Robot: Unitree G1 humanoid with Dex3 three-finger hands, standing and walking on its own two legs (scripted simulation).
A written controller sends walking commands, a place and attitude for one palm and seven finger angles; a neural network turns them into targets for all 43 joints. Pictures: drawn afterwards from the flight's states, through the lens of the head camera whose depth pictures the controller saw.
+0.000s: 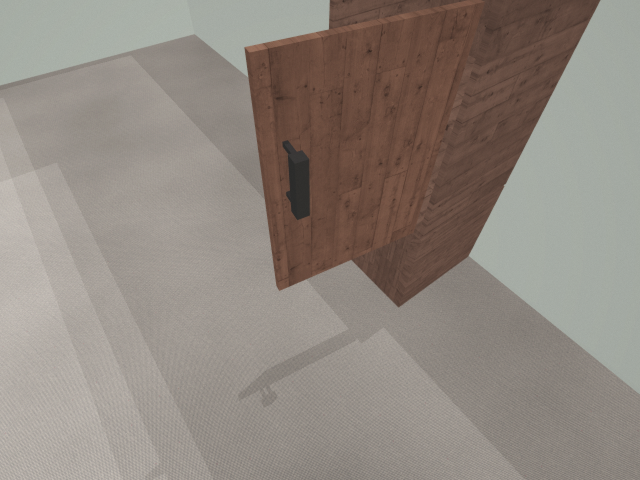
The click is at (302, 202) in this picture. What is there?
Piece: cupboard door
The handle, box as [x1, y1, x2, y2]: [282, 140, 309, 219]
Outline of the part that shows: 287,140 282,142 283,147 288,153 290,190 286,192 286,195 291,202 291,210 298,219 309,215 308,158 301,150 297,152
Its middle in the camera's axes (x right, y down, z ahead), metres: -0.05 -0.10 +0.68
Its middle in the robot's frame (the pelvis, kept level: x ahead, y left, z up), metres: +0.58 +0.08 +0.02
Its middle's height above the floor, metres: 0.80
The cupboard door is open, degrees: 81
